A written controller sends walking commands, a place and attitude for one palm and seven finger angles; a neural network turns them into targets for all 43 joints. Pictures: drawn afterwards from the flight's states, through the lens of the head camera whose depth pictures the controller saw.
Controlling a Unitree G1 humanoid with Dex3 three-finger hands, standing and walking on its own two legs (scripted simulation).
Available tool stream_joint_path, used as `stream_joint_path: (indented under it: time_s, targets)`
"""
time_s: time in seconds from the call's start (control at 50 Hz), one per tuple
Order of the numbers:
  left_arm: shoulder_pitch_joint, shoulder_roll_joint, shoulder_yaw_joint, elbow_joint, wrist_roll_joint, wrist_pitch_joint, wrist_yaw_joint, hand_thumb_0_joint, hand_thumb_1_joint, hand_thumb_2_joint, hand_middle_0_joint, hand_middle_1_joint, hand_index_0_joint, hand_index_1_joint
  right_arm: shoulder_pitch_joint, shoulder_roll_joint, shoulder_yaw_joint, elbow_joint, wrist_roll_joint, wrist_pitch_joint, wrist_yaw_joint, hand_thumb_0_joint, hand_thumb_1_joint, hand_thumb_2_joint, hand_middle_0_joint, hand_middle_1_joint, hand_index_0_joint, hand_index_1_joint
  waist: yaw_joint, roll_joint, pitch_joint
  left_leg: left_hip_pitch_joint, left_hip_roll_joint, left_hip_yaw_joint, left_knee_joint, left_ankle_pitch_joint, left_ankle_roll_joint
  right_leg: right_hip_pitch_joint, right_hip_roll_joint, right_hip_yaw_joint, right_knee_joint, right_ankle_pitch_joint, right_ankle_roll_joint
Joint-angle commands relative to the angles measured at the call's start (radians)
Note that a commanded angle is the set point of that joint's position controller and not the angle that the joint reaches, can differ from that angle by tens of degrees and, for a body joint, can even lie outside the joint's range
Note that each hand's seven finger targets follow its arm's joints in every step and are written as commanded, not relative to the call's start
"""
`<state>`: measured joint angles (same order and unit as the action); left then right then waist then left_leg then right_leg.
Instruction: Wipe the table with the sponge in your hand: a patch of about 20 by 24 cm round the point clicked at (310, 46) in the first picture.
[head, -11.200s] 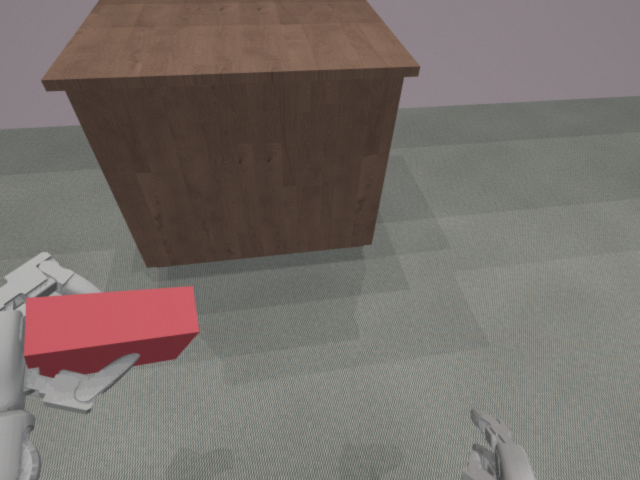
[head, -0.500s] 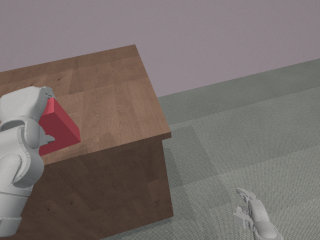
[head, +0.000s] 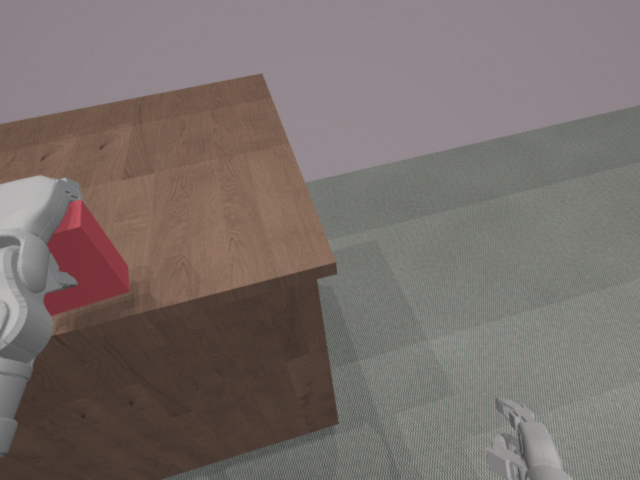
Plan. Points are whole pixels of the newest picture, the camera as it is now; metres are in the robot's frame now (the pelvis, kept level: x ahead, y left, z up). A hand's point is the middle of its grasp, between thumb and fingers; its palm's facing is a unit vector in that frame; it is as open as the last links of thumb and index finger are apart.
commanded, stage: move the sponge above the wiping area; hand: left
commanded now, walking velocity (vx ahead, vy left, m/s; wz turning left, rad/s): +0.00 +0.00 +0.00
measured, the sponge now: (71, 272) +0.29 +0.36 +0.13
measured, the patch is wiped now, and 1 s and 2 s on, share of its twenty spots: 0.00 0.00 0.00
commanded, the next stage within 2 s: none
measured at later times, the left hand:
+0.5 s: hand (49, 240) +0.31 +0.38 +0.17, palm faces -0.03 +0.04 -1.00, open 9.2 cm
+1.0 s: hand (35, 240) +0.30 +0.39 +0.17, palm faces -0.05 +0.04 -1.00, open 9.2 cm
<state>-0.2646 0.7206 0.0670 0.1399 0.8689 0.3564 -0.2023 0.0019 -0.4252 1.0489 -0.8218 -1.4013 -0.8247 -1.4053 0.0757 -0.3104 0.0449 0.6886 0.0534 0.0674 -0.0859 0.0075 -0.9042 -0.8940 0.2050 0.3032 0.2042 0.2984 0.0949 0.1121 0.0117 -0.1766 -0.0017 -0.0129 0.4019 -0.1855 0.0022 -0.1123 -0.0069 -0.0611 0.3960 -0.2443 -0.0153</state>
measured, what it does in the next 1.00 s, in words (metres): stands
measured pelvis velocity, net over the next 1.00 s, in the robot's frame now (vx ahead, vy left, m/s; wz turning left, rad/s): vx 0.01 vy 0.01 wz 0.00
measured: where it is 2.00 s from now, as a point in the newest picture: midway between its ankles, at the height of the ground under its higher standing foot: outside the picture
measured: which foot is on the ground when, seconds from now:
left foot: down 0.00-1.00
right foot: down 0.00-1.00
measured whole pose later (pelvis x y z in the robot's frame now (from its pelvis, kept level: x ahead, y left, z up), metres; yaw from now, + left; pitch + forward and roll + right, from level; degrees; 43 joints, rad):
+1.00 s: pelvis +0.01 +0.01 +0.00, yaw +0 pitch -1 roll +0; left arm -0.31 0.74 0.09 0.29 0.90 0.31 -0.22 0.00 -0.42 1.05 -0.82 -1.40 -0.82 -1.41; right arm 0.10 -0.31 0.03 0.69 0.06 0.10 -0.07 0.01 -0.90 -0.89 0.21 0.30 0.20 0.30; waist 0.09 0.11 -0.01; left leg -0.19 -0.02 -0.01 0.39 -0.19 0.02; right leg -0.12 -0.02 -0.06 0.38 -0.25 0.00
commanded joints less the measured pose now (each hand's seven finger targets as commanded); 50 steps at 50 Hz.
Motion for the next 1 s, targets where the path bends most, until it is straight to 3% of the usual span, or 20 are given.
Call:
stream_joint_path:
  time_s: [0.0,0.02,0.08,0.12,0.14,0.18,0.28,0.34,0.42,0.5,0.56,0.58,0.6,0.66,0.68,0.72,0.74,0.82,0.88,0.98]
  targets:
    - [-0.358,0.333,0.152,-0.192,0.032,-0.028,0.020,0.000,0.100,1.300,-1.200,-1.600,-1.200,-1.600,-0.177,-0.105,-0.037,-0.175,-0.005,-0.055,-0.014,0.000,-0.900,-0.900,0.200,0.300,0.200,0.300,-0.016,-0.048,-0.278,0.077,-0.054,0.022,-0.025,0.260,0.039,0.077,0.031,0.033,-0.036,0.240,-0.018]
    - [-0.341,0.292,0.119,-0.189,0.028,-0.039,0.017,0.000,0.100,1.300,-1.200,-1.600,-1.200,-1.600,-0.177,-0.097,-0.035,-0.178,-0.005,-0.054,-0.015,0.000,-0.900,-0.900,0.200,0.300,0.200,0.300,-0.019,-0.048,-0.269,0.081,-0.055,0.022,-0.024,0.264,0.042,0.074,0.032,0.030,-0.037,0.245,-0.016]
    - [-0.335,0.370,0.197,-0.177,0.033,-0.072,0.027,0.000,0.100,1.300,-1.200,-1.600,-1.200,-1.600,-0.157,-0.111,-0.042,-0.168,-0.011,-0.051,-0.019,0.000,-0.900,-0.900,0.200,0.300,0.200,0.300,-0.009,-0.045,-0.275,0.080,-0.052,0.018,-0.028,0.257,0.041,0.079,0.035,0.032,-0.039,0.228,-0.020]
    - [-0.365,0.351,0.186,-0.119,0.035,-0.091,0.042,0.000,0.100,1.300,-1.200,-1.600,-1.200,-1.600,-0.149,-0.099,-0.036,-0.159,-0.008,-0.055,-0.021,0.000,-0.900,-0.900,0.200,0.300,0.200,0.300,-0.016,-0.057,-0.231,0.059,-0.054,0.020,-0.031,0.233,0.039,0.058,0.035,0.025,-0.044,0.199,-0.019]
    - [-0.365,0.383,0.219,-0.095,0.040,-0.100,0.052,0.000,0.100,1.300,-1.200,-1.600,-1.200,-1.600,-0.142,-0.106,-0.038,-0.153,-0.008,-0.053,-0.019,0.000,-0.900,-0.900,0.200,0.300,0.200,0.300,-0.010,-0.055,-0.227,0.049,-0.050,0.017,-0.039,0.222,0.035,0.058,0.034,0.025,-0.047,0.186,-0.021]
    - [-0.399,0.417,0.246,-0.116,0.045,-0.116,0.070,0.000,0.100,1.300,-1.200,-1.600,-1.200,-1.600,-0.140,-0.111,-0.044,-0.152,-0.012,-0.049,-0.017,0.000,-0.900,-0.900,0.200,0.300,0.200,0.300,-0.002,-0.024,-0.269,0.061,-0.052,0.016,-0.036,0.246,0.034,0.085,0.036,0.034,-0.043,0.204,-0.028]
    - [-0.392,0.367,0.205,-0.089,0.048,-0.112,0.090,0.000,0.100,1.300,-1.200,-1.600,-1.200,-1.600,-0.133,-0.108,-0.048,-0.148,-0.012,-0.047,-0.007,0.000,-0.900,-0.900,0.200,0.300,0.200,0.300,-0.008,0.042,-0.280,0.067,-0.053,0.017,-0.033,0.281,0.028,0.087,0.038,0.027,-0.040,0.227,-0.032]
    - [-0.366,0.356,0.197,-0.071,0.048,-0.097,0.083,0.000,0.100,1.300,-1.200,-1.600,-1.200,-1.600,-0.130,-0.110,-0.052,-0.150,-0.009,-0.045,-0.002,0.000,-0.900,-0.900,0.200,0.300,0.200,0.300,-0.007,0.011,-0.293,0.071,-0.050,0.016,-0.026,0.316,0.032,0.093,0.035,0.025,-0.033,0.267,-0.029]
    - [-0.437,0.313,0.123,0.003,0.055,-0.085,0.051,0.000,0.100,1.300,-1.200,-1.600,-1.200,-1.600,-0.118,-0.116,-0.051,-0.142,-0.002,-0.036,-0.010,0.000,-0.900,-0.900,0.200,0.300,0.200,0.300,-0.040,-0.041,-0.243,0.059,-0.048,0.013,-0.042,0.244,0.034,0.042,0.038,0.013,-0.054,0.199,-0.024]
    - [-0.546,0.319,0.096,-0.057,0.074,-0.135,0.038,0.000,0.100,1.300,-1.200,-1.600,-1.200,-1.600,-0.110,-0.112,-0.051,-0.148,-0.002,-0.044,-0.018,0.000,-0.900,-0.900,0.200,0.300,0.200,0.300,-0.050,-0.007,-0.301,0.108,-0.049,0.003,-0.038,0.260,0.039,0.033,0.041,0.015,-0.055,0.185,-0.028]
    - [-0.526,0.319,0.113,-0.086,0.071,-0.176,0.053,0.000,0.100,1.300,-1.200,-1.600,-1.200,-1.600,-0.099,-0.102,-0.055,-0.152,-0.006,-0.053,-0.022,0.000,-0.900,-0.900,0.200,0.300,0.200,0.300,-0.037,0.006,-0.311,0.131,-0.048,-0.008,-0.035,0.293,0.044,0.037,0.045,0.014,-0.053,0.190,-0.031]
    - [-0.525,0.368,0.161,-0.085,0.072,-0.183,0.062,0.000,0.100,1.300,-1.200,-1.600,-1.200,-1.600,-0.093,-0.109,-0.056,-0.145,-0.011,-0.051,-0.022,0.000,-0.900,-0.900,0.200,0.300,0.200,0.300,-0.029,0.019,-0.325,0.128,-0.045,-0.009,-0.039,0.292,0.040,0.051,0.046,0.016,-0.055,0.184,-0.035]
    - [-0.536,0.356,0.156,-0.075,0.070,-0.187,0.072,0.000,0.100,1.300,-1.200,-1.600,-1.200,-1.600,-0.095,-0.099,-0.052,-0.147,-0.008,-0.051,-0.019,0.000,-0.900,-0.900,0.200,0.300,0.200,0.300,-0.027,0.012,-0.306,0.117,-0.047,-0.008,-0.039,0.292,0.039,0.047,0.045,0.013,-0.053,0.182,-0.034]
    - [-0.467,0.425,0.255,-0.048,0.067,-0.185,0.108,0.000,0.100,1.300,-1.200,-1.600,-1.200,-1.600,-0.104,-0.100,-0.052,-0.139,-0.012,-0.040,-0.009,0.000,-0.900,-0.900,0.200,0.300,0.200,0.300,0.009,0.012,-0.323,0.087,-0.046,0.000,-0.043,0.328,0.031,0.101,0.040,0.021,-0.039,0.228,-0.038]
    - [-0.459,0.437,0.268,-0.050,0.061,-0.175,0.117,0.000,0.100,1.300,-1.200,-1.600,-1.200,-1.600,-0.112,-0.106,-0.052,-0.138,-0.015,-0.035,-0.005,0.000,-0.900,-0.900,0.200,0.300,0.200,0.300,0.015,0.049,-0.321,0.076,-0.046,-0.001,-0.046,0.324,0.024,0.112,0.039,0.027,-0.038,0.225,-0.041]
    - [-0.424,0.388,0.240,-0.036,0.048,-0.150,0.130,0.000,0.100,1.300,-1.200,-1.600,-1.200,-1.600,-0.119,-0.094,-0.048,-0.142,-0.012,-0.035,0.008,0.000,-0.900,-0.900,0.200,0.300,0.200,0.300,0.022,0.034,-0.313,0.067,-0.040,0.000,-0.051,0.339,0.021,0.119,0.036,0.023,-0.034,0.235,-0.038]
    - [-0.404,0.403,0.254,-0.018,0.049,-0.134,0.132,0.000,0.100,1.300,-1.200,-1.600,-1.200,-1.600,-0.123,-0.103,-0.050,-0.137,-0.013,-0.032,0.012,0.000,-0.900,-0.900,0.200,0.300,0.200,0.300,0.023,0.023,-0.312,0.060,-0.038,0.005,-0.048,0.341,0.019,0.122,0.035,0.025,-0.033,0.251,-0.037]
    - [-0.345,0.366,0.211,-0.014,0.039,-0.066,0.094,0.000,0.100,1.300,-1.200,-1.600,-1.200,-1.600,-0.140,-0.114,-0.051,-0.153,-0.008,-0.018,0.019,0.000,-0.900,-0.900,0.200,0.300,0.200,0.300,0.014,-0.030,-0.300,0.042,-0.042,0.014,-0.047,0.324,0.025,0.128,0.031,0.025,-0.028,0.275,-0.029]
    - [-0.339,0.324,0.151,0.003,0.040,-0.032,0.036,0.000,0.100,1.300,-1.200,-1.600,-1.200,-1.600,-0.145,-0.125,-0.053,-0.158,-0.001,-0.006,0.009,0.000,-0.900,-0.900,0.200,0.300,0.200,0.300,-0.020,-0.072,-0.252,0.039,-0.045,0.022,-0.043,0.281,0.033,0.082,0.033,0.020,-0.043,0.257,-0.022]
    - [-0.422,0.324,0.110,-0.153,0.045,-0.101,-0.021,0.000,0.100,1.300,-1.200,-1.600,-1.200,-1.600,-0.135,-0.115,-0.051,-0.177,-0.003,-0.028,-0.013,0.000,-0.900,-0.900,0.200,0.300,0.200,0.300,-0.044,-0.056,-0.303,0.117,-0.049,0.012,-0.019,0.308,0.053,0.052,0.038,0.018,-0.046,0.260,-0.016]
